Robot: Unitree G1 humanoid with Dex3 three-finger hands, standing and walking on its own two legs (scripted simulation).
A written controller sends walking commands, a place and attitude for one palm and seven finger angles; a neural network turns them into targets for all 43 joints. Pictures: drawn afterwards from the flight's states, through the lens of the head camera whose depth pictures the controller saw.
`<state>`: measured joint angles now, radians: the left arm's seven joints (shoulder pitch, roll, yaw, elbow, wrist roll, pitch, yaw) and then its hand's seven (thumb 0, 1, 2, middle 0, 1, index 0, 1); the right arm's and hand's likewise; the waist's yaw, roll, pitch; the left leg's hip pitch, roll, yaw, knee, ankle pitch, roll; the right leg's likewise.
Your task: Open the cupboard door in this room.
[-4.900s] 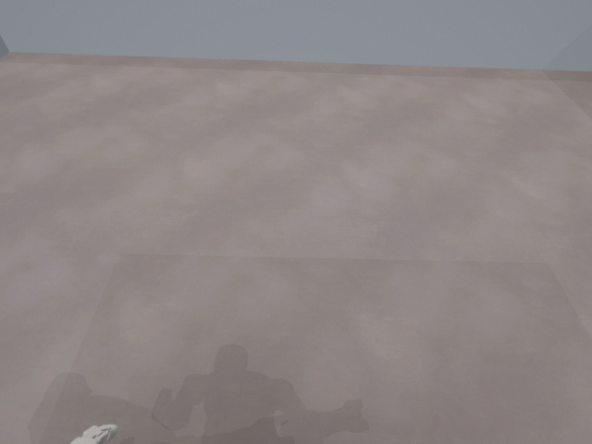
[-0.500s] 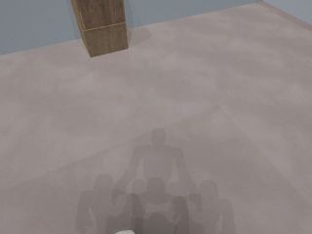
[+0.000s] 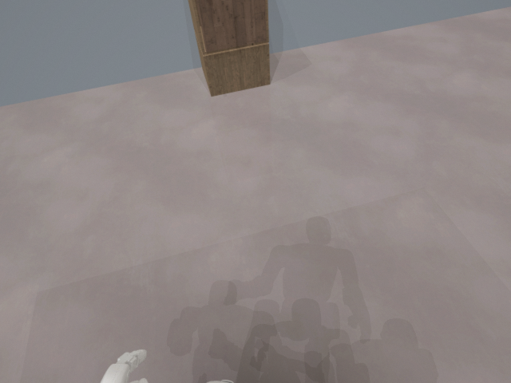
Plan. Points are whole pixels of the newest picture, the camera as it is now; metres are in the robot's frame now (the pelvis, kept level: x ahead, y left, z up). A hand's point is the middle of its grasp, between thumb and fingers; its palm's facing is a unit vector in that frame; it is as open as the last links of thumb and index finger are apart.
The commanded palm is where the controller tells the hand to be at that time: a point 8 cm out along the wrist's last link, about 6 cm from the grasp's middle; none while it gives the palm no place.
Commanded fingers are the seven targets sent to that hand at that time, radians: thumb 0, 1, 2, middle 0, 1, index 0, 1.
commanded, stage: turn or walk to find it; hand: left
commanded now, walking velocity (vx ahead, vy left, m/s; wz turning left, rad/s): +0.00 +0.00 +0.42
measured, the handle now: out of the picture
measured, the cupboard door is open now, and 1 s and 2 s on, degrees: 0 0 0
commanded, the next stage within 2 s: stand and wait in 1.22 s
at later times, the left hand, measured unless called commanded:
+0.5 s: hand out of the picture -0.09 +0.21 -0.18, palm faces +0.32 -0.92 -0.23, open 7.4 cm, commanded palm none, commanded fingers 0.00 0.90 0.90 -0.20 -0.30 -0.20 -0.30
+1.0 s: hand out of the picture -0.01 +0.23 -0.14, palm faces +0.40 -0.87 -0.28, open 7.4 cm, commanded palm none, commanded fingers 0.00 0.90 0.90 -0.20 -0.30 -0.20 -0.30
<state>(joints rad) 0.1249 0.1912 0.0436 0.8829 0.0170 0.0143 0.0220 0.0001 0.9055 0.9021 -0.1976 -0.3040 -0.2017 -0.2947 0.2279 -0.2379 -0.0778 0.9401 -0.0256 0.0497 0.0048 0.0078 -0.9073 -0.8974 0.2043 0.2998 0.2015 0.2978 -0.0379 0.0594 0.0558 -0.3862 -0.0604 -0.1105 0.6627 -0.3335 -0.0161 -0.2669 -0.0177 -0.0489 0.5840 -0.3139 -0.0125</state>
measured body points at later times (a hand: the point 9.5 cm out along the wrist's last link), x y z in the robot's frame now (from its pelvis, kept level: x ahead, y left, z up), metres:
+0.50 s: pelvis -0.03 +0.01 -0.01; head +0.00 +0.04 +0.44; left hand -0.11 +0.26 -0.17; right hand +0.15 -0.20 -0.13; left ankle -0.07 +0.11 -0.73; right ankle -0.01 -0.10 -0.73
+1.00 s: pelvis -0.05 +0.00 +0.00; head -0.02 -0.01 +0.45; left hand -0.04 +0.28 -0.12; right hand +0.07 -0.22 -0.16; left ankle -0.07 +0.11 -0.73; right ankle -0.01 -0.11 -0.73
